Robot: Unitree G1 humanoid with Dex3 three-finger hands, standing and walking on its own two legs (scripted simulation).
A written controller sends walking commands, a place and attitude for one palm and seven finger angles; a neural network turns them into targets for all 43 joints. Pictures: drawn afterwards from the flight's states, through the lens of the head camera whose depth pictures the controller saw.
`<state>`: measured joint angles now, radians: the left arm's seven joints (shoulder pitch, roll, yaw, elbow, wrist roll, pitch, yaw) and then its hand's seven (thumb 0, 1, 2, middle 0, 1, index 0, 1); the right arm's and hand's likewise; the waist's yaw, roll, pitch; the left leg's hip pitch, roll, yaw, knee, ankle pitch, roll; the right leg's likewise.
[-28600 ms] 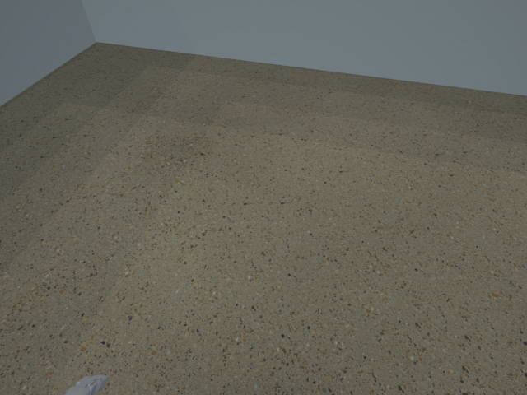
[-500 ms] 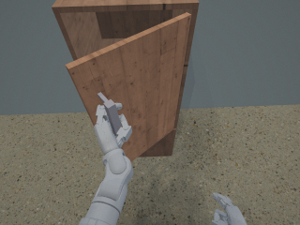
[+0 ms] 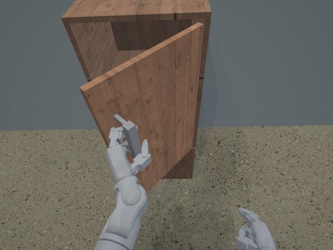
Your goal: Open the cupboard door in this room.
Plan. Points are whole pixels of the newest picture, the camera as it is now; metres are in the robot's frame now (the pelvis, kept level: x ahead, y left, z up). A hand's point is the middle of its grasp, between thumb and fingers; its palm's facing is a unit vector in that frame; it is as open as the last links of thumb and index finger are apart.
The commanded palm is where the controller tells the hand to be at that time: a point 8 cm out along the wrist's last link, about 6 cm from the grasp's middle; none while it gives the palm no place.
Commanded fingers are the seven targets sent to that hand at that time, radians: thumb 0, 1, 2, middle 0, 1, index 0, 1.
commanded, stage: open thumb and fingers to let go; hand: left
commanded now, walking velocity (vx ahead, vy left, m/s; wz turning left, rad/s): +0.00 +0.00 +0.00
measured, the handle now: (129, 139) +0.36 +0.12 +0.07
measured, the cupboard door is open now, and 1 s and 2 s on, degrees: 47 51 51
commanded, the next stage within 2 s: slide the hand sideways off the handle in 0.60 s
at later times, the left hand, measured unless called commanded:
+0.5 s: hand (140, 154) +0.33 +0.08 +0.06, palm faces +0.37 -0.93 -0.05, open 14.7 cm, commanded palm +0.28 +0.11 +0.06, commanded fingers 0.00 -0.50 0.30 -0.17 -0.45 -0.17 -0.45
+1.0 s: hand (146, 170) +0.28 +0.06 +0.07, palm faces -0.11 -0.99 +0.03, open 16.4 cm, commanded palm +0.26 +0.12 +0.06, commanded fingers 0.00 -0.50 0.30 -0.15 -0.30 -0.15 -0.30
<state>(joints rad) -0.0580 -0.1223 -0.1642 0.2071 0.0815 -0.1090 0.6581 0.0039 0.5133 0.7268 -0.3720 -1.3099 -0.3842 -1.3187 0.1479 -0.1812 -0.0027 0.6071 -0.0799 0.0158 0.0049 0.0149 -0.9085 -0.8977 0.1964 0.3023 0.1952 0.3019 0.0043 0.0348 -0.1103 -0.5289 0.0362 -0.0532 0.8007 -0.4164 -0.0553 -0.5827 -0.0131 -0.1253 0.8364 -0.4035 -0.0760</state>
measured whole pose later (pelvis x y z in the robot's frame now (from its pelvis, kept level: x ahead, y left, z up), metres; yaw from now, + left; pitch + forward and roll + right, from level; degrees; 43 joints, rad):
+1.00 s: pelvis -0.02 +0.05 -0.01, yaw -2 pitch +7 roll +0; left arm -0.06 -0.03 -0.26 0.23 -0.05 -0.24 0.20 -0.02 -0.51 0.30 -0.18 -0.32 -0.13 -0.34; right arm 0.24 -0.21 0.02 0.55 -0.01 -0.05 -0.01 0.02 -0.91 -0.90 0.20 0.30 0.20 0.30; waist 0.00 0.05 -0.07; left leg -0.57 0.00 0.00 0.88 -0.43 0.00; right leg -0.61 -0.04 -0.07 0.87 -0.38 -0.01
